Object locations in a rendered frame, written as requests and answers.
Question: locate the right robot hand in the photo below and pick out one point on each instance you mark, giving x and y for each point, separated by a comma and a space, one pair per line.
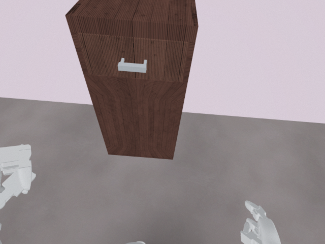
263, 231

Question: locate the left robot hand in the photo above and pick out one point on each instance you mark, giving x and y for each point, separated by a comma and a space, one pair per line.
15, 161

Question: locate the handle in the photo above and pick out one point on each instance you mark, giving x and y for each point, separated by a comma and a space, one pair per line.
131, 67

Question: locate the drawer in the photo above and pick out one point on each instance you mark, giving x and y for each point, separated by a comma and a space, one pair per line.
165, 58

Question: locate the cabinet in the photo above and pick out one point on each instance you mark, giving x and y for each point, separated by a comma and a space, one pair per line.
137, 117

